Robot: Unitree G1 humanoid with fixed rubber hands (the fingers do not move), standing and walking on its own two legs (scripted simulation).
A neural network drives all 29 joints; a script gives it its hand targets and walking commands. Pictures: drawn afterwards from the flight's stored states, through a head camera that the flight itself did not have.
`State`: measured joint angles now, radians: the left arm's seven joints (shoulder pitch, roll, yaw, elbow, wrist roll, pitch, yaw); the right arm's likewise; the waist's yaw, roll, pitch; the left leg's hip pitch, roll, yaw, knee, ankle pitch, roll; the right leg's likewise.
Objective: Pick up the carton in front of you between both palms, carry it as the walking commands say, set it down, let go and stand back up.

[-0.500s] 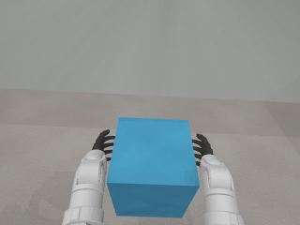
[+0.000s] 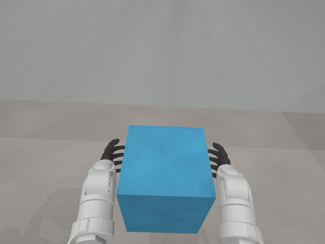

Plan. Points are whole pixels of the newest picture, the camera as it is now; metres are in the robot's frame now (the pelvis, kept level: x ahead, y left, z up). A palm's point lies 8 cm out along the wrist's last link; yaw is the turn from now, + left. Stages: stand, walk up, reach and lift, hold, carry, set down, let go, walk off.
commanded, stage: set down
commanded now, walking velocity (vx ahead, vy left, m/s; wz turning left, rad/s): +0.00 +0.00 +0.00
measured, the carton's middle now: (164, 181) +0.31 +0.00 -0.03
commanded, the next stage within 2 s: none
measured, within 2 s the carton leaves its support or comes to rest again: neither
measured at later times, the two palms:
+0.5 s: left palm (120, 183) +0.35 +0.14 -0.12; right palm (208, 185) +0.36 -0.15 -0.12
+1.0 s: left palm (128, 187) +0.41 +0.13 -0.26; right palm (201, 190) +0.42 -0.16 -0.26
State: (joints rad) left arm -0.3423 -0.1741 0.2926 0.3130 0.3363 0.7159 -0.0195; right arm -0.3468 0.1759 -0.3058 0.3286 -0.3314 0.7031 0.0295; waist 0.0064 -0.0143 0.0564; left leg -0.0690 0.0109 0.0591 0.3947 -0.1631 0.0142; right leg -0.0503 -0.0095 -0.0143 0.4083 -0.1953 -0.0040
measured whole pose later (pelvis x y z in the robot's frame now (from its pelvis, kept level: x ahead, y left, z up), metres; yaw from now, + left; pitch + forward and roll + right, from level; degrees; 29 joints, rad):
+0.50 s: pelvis -0.01 -0.01 -0.05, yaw +0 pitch +18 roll +0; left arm -0.54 -0.17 0.44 0.48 0.31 0.19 0.00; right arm -0.56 0.15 -0.42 0.51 -0.32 0.19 0.02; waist 0.01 -0.01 0.13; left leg -0.84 0.01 0.01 0.79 -0.23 0.00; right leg -0.83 0.00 -0.01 0.81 -0.30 -0.01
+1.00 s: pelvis -0.04 +0.00 -0.18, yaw -1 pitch +42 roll +1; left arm -0.86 -0.13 0.53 0.52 0.28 0.30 0.03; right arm -0.90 0.05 -0.47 0.59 -0.28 0.30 0.01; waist 0.01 0.00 -0.15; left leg -1.68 -0.02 -0.03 1.38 -0.43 -0.02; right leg -1.69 0.03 0.03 1.39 -0.44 0.01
